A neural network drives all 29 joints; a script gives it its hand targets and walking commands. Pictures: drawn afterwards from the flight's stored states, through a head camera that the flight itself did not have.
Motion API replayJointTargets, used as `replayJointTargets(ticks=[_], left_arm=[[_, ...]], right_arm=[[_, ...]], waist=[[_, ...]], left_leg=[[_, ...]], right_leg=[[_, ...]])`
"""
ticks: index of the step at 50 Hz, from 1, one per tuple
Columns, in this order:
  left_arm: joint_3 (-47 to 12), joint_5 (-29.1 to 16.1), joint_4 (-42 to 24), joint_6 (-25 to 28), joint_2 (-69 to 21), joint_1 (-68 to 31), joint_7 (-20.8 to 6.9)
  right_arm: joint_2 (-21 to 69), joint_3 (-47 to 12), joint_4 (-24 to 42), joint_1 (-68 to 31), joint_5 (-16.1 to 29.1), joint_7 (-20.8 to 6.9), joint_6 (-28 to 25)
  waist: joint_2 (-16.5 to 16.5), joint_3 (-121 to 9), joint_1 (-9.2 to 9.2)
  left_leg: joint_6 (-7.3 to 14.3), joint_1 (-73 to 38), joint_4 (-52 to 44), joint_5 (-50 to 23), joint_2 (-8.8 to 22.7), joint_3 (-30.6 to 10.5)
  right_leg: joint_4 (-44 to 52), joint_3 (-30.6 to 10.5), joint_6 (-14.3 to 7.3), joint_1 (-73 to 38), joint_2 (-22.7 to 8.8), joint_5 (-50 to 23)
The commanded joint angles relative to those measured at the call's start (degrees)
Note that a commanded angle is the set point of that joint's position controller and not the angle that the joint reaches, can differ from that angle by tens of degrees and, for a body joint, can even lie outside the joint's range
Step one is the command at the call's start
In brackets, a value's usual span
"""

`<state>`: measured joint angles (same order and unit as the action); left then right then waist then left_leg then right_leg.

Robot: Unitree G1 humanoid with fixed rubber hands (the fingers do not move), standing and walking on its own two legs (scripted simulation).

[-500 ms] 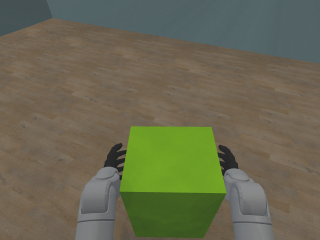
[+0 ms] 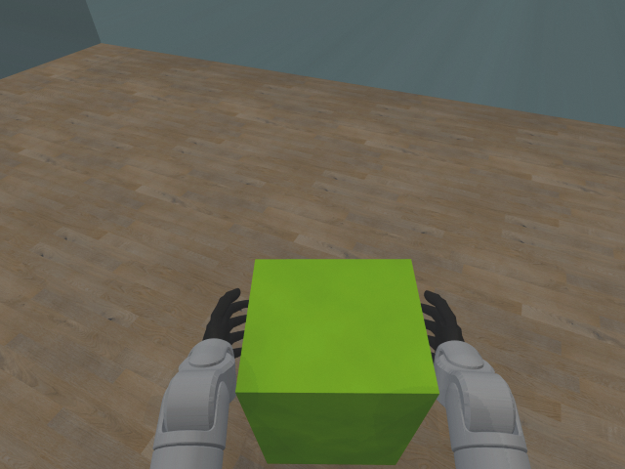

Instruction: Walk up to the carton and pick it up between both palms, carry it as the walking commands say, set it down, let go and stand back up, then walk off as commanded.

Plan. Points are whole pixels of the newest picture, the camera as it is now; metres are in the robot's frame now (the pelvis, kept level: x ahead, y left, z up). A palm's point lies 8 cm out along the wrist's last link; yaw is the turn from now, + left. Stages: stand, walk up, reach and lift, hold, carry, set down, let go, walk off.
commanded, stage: carry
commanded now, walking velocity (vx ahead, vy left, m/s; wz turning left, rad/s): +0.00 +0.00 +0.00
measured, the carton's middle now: (331, 371) +0.28 +0.00 -0.02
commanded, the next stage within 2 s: none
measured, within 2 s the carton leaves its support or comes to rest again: neither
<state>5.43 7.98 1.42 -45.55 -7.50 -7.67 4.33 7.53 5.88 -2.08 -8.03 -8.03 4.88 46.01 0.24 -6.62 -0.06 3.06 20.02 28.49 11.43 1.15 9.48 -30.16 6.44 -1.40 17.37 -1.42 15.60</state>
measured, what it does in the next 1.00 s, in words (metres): stands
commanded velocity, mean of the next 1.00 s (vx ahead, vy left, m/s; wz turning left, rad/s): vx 0.00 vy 0.00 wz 0.00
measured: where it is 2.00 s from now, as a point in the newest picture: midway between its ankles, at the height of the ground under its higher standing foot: outside the picture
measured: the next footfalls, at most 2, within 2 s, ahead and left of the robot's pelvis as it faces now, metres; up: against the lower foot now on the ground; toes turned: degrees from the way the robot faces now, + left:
right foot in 1.96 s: +0.12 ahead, -0.12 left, +0.00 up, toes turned -9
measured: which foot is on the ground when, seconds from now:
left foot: down 0.00-1.00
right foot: down 0.00-1.00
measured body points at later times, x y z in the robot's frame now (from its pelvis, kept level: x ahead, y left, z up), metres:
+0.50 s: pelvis +0.00 -0.02 +0.00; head -0.01 -0.03 +0.45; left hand +0.29 +0.13 +0.04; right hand +0.29 -0.16 +0.03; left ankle +0.04 +0.09 -0.73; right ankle +0.00 -0.10 -0.73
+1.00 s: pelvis +0.00 -0.03 +0.00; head -0.01 -0.04 +0.45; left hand +0.29 +0.11 +0.04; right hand +0.30 -0.18 +0.03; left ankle +0.04 +0.09 -0.73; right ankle +0.00 -0.10 -0.73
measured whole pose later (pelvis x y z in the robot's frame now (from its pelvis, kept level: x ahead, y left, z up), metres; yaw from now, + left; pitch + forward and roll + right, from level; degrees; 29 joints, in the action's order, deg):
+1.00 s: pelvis +0.00 -0.03 +0.00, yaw +0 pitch +3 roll +1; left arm 6.0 8.4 4.3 -40.9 -7.5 -7.5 3.9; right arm 7.6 6.0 -5.2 -8.3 -8.6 4.6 41.6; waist 0.4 -5.7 -0.1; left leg 0.1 19.7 28.3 11.1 3.2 8.0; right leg -29.6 7.8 -4.0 16.8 0.5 16.0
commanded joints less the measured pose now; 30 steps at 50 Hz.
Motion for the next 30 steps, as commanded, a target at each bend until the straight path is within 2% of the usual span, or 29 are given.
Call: replayJointTargets(ticks=[1, 30], left_arm=[[-27.26, -10.41, -4.99, 2.00, -41.90, -22.16, -9.66], [-26.32, -9.51, -4.21, 5.27, -40.45, -21.44, -9.63]], right_arm=[[41.50, -27.27, 6.51, -24.26, 10.67, -9.76, -3.04], [40.29, -26.58, 5.16, -23.54, 9.55, -9.34, -6.02]], waist=[[-0.21, -12.54, 0.01], [-0.69, -12.54, -0.02]], left_leg=[[-1.24, -8.26, -4.14, -6.54, 7.94, -9.05], [-1.85, -7.76, -2.88, -6.96, 7.66, -7.92]], right_leg=[[5.16, -7.15, -0.90, -1.50, -7.09, -6.98], [5.82, -7.50, -1.56, -3.42, -7.60, -11.45]])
